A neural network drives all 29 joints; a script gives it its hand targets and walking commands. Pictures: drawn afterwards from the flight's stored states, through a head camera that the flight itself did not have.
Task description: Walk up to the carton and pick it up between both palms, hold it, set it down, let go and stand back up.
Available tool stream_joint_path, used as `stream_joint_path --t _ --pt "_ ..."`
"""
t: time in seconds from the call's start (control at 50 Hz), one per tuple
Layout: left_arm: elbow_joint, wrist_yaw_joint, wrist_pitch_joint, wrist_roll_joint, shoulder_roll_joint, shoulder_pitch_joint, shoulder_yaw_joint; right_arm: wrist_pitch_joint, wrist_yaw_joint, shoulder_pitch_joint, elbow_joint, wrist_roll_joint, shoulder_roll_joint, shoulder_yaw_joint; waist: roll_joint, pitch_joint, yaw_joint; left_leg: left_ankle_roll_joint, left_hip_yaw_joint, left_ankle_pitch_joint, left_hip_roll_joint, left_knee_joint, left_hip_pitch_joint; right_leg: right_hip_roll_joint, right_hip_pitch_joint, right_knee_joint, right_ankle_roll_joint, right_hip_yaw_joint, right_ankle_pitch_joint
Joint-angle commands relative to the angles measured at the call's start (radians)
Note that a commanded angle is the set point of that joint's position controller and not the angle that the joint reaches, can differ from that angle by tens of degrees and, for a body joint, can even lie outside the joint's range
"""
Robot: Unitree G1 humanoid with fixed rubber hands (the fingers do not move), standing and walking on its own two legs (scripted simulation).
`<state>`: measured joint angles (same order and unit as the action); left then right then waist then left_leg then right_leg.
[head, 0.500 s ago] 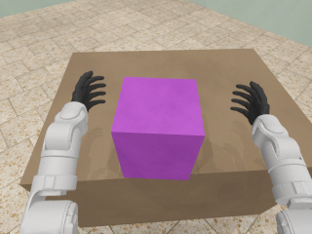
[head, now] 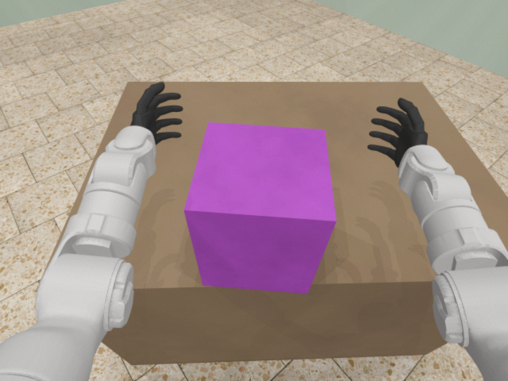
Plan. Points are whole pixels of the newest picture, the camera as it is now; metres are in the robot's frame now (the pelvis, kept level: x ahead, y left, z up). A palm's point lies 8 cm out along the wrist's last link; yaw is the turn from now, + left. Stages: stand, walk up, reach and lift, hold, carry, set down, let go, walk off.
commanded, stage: reach and lift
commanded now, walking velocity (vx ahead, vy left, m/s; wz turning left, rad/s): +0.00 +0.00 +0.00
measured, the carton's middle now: (260, 212) +0.42 +0.01 +0.01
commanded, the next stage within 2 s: none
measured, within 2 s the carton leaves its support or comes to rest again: neither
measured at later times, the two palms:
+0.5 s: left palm (176, 189) +0.43 +0.16 +0.06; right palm (376, 208) +0.40 -0.20 +0.04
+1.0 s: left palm (183, 194) +0.42 +0.15 +0.06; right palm (363, 204) +0.41 -0.17 +0.05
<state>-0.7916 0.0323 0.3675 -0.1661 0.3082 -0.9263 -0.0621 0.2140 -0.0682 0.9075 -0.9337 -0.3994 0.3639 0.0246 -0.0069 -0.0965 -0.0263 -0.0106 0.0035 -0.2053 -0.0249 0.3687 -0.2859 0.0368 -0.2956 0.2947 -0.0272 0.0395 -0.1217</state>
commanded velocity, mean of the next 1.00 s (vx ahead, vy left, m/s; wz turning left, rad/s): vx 0.00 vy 0.00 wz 0.00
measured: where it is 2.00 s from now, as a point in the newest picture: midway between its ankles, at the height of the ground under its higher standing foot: outside the picture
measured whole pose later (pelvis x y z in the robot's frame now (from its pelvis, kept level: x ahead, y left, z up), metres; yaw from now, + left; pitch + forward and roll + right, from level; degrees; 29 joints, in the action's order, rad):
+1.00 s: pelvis -0.02 +0.00 -0.02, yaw +1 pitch +17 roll -1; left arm -1.35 0.08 -0.34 -0.10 0.13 -0.93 -0.09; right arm -0.27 -0.10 0.89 -1.30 -0.22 0.16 -0.03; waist 0.01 -0.21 -0.03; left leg -0.01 -0.01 -0.24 -0.02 0.55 -0.61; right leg 0.02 -0.62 0.49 -0.03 0.06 -0.17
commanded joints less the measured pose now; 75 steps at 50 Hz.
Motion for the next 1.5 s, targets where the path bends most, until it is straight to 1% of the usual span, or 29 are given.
stream_joint_path --t 0.0,0.06,0.12,0.2,0.28,0.36,0.4,0.5,0.58,0.6,0.66,0.68,0.76,0.82,0.88,0.92,1.0,1.06,1.12,1.14,1.16,1.2,1.24,1.28,1.34,1.36,1.38,1.42,1.48 --pt "0.035 -0.023 -0.112 0.041 0.101 -0.313 -0.017 -0.095 -0.015 0.309 0.046 0.033 0.117 -0.022 0.019 -0.38 -0.015 -0.03 -0.004 0.363 0.041 -0.001 0.105 0.002 0.362 0.062 0.06 -0.019 0.464" --pt "-0.016 -0.025 -0.214 0.044 0.08 -0.308 -0.003 -0.163 -0.016 0.302 0.047 0.06 0.078 -0.029 0.014 -0.371 -0.015 -0.029 0.0 0.319 0.043 -0.008 0.073 -0.006 0.343 0.06 0.056 -0.018 0.385" --pt "-0.085 -0.01 -0.332 0.04 0.04 -0.331 0.026 -0.241 -0.002 0.292 0.01 0.099 0.05 -0.046 0.051 -0.376 -0.012 -0.046 -0.001 0.3 0.034 0.004 0.081 -0.008 0.246 0.05 0.035 -0.008 0.271" --pt "-0.125 0.022 -0.477 0.012 0.012 -0.375 0.063 -0.329 0.014 0.307 -0.002 0.15 0.05 -0.099 0.088 -0.48 -0.027 -0.061 0.001 0.276 0.017 0.042 0.1 -0.014 0.117 0.059 0.017 -0.005 0.169" --pt "-0.257 0.041 -0.579 -0.01 0.0 -0.408 0.075 -0.388 0.022 0.343 -0.055 0.172 0.034 -0.087 0.066 -0.539 -0.021 -0.059 -0.004 0.237 0.009 0.085 0.025 -0.019 0.045 0.098 0.016 -0.005 0.133" --pt "-0.409 0.043 -0.661 -0.023 0.015 -0.39 0.051 -0.438 0.009 0.353 -0.127 0.169 0.02 -0.059 -0.022 -0.564 -0.011 -0.038 -0.002 0.209 0.017 0.121 -0.112 -0.028 0.064 0.16 0.039 -0.018 0.182" --pt "-0.47 0.038 -0.693 -0.014 0.017 -0.391 0.035 -0.463 0.001 0.363 -0.154 0.15 0.003 -0.031 -0.046 -0.602 0.002 -0.034 0.002 0.221 0.024 0.135 -0.164 -0.029 0.094 0.189 0.051 -0.026 0.235" --pt "-0.507 0.035 -0.744 0.008 0.016 -0.381 0.009 -0.527 -0.014 0.376 -0.214 0.106 0.002 0.012 -0.03 -0.713 0.013 -0.052 0.009 0.339 0.024 0.176 -0.203 -0.02 0.148 0.245 0.058 -0.033 0.389" --pt "-0.449 0.041 -0.75 0.007 -0.014 -0.369 0.023 -0.564 -0.014 0.357 -0.219 0.062 0.019 0.036 0.029 -0.763 0.003 -0.08 0.001 0.459 0.02 0.216 -0.134 0.002 0.098 0.261 0.045 -0.014 0.447" --pt "-0.438 0.041 -0.748 0.006 -0.023 -0.36 0.026 -0.568 -0.015 0.356 -0.219 0.05 0.021 0.043 0.036 -0.768 -0.001 -0.078 -0.003 0.475 0.018 0.226 -0.12 0.003 0.085 0.258 0.042 -0.017 0.457" --pt "-0.388 0.042 -0.734 0.009 -0.053 -0.357 0.039 -0.566 -0.015 0.353 -0.225 0.041 0.022 0.041 0.063 -0.757 -0.009 -0.09 -0.011 0.515 0.02 0.24 -0.07 0.014 0.039 0.25 0.034 -0.007 0.442" --pt "-0.374 0.042 -0.728 0.004 -0.059 -0.353 0.039 -0.564 -0.016 0.357 -0.219 0.045 0.022 0.034 0.055 -0.747 -0.014 -0.086 -0.016 0.521 0.016 0.236 -0.054 0.017 0.024 0.239 0.034 -0.003 0.441" --pt "-0.364 0.043 -0.716 0.01 -0.084 -0.365 0.039 -0.537 -0.015 0.358 -0.241 0.06 -0.011 0.032 0.048 -0.67 -0.023 -0.079 -0.021 0.455 0.021 0.223 -0.048 0.008 -0.005 0.217 0.032 -0.011 0.377" --pt "-0.379 0.04 -0.728 0.03 -0.098 -0.386 0.019 -0.523 -0.017 0.366 -0.256 0.106 -0.058 -0.006 0.029 -0.63 -0.028 -0.064 -0.017 0.359 0.029 0.194 -0.092 -0.008 0.009 0.207 0.037 -0.018 0.323" --pt "-0.404 0.041 -0.746 0.057 -0.11 -0.409 -0.019 -0.514 -0.026 0.375 -0.241 0.164 -0.125 -0.045 0.002 -0.596 -0.017 -0.047 -0.003 0.27 0.035 0.168 -0.158 -0.026 0.047 0.201 0.042 -0.032 0.263" --pt "-0.416 0.041 -0.754 0.082 -0.125 -0.426 -0.045 -0.505 -0.03 0.376 -0.224 0.21 -0.171 -0.078 0.004 -0.586 -0.02 -0.044 -0.001 0.229 0.039 0.153 -0.182 -0.036 0.076 0.194 0.045 -0.041 0.232" --pt "-0.437 0.039 -0.731 0.155 -0.159 -0.444 -0.094 -0.482 -0.043 0.383 -0.185 0.355 -0.24 -0.203 0.01 -0.553 -0.032 -0.035 0.019 0.108 0.045 0.106 -0.222 -0.051 0.126 0.171 0.044 -0.036 0.136" --pt "-0.409 0.033 -0.701 0.212 -0.221 -0.463 -0.124 -0.468 -0.043 0.382 -0.138 0.476 -0.318 -0.303 0.014 -0.562 -0.04 -0.033 0.027 0.092 0.043 0.084 -0.173 -0.048 0.147 0.146 0.033 -0.019 0.101" --pt "-0.384 -0.008 -0.682 0.319 -0.406 -0.464 -0.159 -0.469 0.003 0.373 -0.107 0.617 -0.533 -0.356 0.038 -0.56 -0.039 -0.034 0.037 0.136 0.041 0.057 -0.095 -0.043 0.193 0.113 0.021 -0.001 0.143" --pt "-0.378 -0.035 -0.679 0.366 -0.508 -0.451 -0.173 -0.473 0.029 0.361 -0.091 0.686 -0.64 -0.371 0.037 -0.549 -0.048 -0.038 0.042 0.155 0.042 0.047 -0.067 -0.043 0.223 0.103 0.021 0.006 0.179" --pt "-0.374 -0.067 -0.681 0.417 -0.62 -0.441 -0.183 -0.481 0.059 0.366 -0.075 0.754 -0.756 -0.37 0.035 -0.541 -0.045 -0.042 0.046 0.186 0.039 0.033 -0.046 -0.037 0.264 0.096 0.019 0.017 0.239" --pt "-0.37 -0.111 -0.694 0.496 -0.734 -0.396 -0.189 -0.507 0.112 0.348 -0.06 0.846 -0.868 -0.364 0.049 -0.524 -0.036 -0.055 0.056 0.252 0.036 0.026 -0.008 -0.037 0.328 0.088 0.023 0.032 0.334" --pt "-0.362 -0.124 -0.697 0.529 -0.781 -0.345 -0.189 -0.531 0.142 0.311 -0.059 0.879 -0.889 -0.357 0.066 -0.499 -0.023 -0.065 0.059 0.304 0.029 0.012 0.012 -0.039 0.367 0.087 0.027 0.046 0.399" --pt "-0.345 -0.122 -0.685 0.546 -0.797 -0.308 -0.194 -0.547 0.155 0.276 -0.058 0.891 -0.89 -0.354 0.057 -0.459 -0.018 -0.068 0.056 0.334 0.021 0.001 0.032 -0.033 0.376 0.071 0.027 0.045 0.395" --pt "-0.309 -0.11 -0.654 0.559 -0.802 -0.254 -0.2 -0.559 0.153 0.234 -0.048 0.894 -0.892 -0.33 0.01 -0.381 -0.008 -0.058 0.06 0.324 0.017 -0.021 0.031 -0.025 0.395 0.054 0.034 0.048 0.374" --pt "-0.3 -0.11 -0.644 0.556 -0.803 -0.25 -0.206 -0.559 0.152 0.226 -0.045 0.894 -0.889 -0.329 0.003 -0.348 -0.016 -0.056 0.051 0.31 0.018 -0.028 0.031 -0.021 0.401 0.045 0.036 0.05 0.358" --pt "-0.285 -0.11 -0.637 0.559 -0.801 -0.245 -0.204 -0.558 0.15 0.215 -0.049 0.89 -0.9 -0.321 -0.007 -0.332 -0.006 -0.048 0.058 0.306 0.019 -0.03 0.036 -0.023 0.402 0.043 0.038 0.045 0.362" --pt "-0.257 -0.112 -0.624 0.554 -0.801 -0.248 -0.19 -0.562 0.144 0.22 -0.026 0.89 -0.909 -0.317 -0.02 -0.32 -0.015 -0.047 0.063 0.289 0.022 -0.04 0.038 -0.022 0.417 0.037 0.046 0.049 0.366" --pt "-0.201 -0.107 -0.619 0.554 -0.806 -0.243 -0.171 -0.572 0.138 0.195 -0.026 0.883 -0.912 -0.301 -0.001 -0.33 -0.02 -0.052 0.07 0.311 0.025 -0.042 0.07 -0.025 0.424 0.035 0.049 0.05 0.404"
